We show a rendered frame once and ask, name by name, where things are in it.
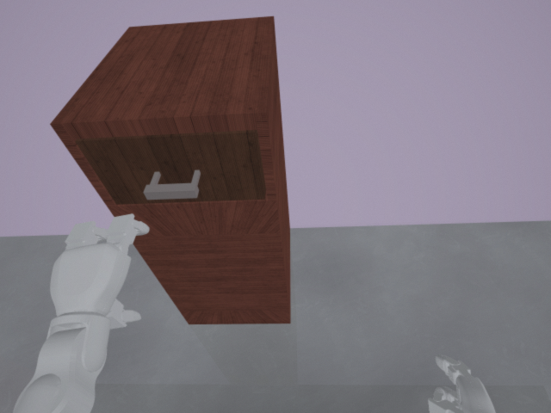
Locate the robot left hand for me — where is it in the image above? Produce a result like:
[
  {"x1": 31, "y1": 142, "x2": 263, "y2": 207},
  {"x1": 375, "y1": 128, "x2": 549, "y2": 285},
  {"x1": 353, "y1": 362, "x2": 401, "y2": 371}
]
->
[{"x1": 50, "y1": 213, "x2": 150, "y2": 329}]

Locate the robot right hand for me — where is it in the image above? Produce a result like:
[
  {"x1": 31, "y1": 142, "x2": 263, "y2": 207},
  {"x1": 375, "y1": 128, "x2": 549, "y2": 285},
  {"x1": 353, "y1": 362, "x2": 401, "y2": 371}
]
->
[{"x1": 428, "y1": 354, "x2": 496, "y2": 413}]

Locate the cabinet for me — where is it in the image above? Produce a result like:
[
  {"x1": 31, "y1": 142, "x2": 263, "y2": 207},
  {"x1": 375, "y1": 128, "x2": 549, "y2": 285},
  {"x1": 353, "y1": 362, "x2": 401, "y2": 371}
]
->
[{"x1": 50, "y1": 16, "x2": 291, "y2": 324}]

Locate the left robot forearm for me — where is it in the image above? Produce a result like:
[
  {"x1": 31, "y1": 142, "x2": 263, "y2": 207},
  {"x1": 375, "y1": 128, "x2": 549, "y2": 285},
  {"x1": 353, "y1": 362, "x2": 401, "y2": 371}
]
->
[{"x1": 13, "y1": 311, "x2": 111, "y2": 413}]

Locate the drawer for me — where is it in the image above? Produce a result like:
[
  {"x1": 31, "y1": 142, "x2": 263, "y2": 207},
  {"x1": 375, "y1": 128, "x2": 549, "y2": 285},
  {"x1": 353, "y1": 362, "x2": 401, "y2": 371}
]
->
[{"x1": 75, "y1": 130, "x2": 266, "y2": 205}]

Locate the handle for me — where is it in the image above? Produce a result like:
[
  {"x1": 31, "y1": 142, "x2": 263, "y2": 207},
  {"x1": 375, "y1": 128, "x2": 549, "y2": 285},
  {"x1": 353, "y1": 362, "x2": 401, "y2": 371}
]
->
[{"x1": 143, "y1": 170, "x2": 201, "y2": 200}]

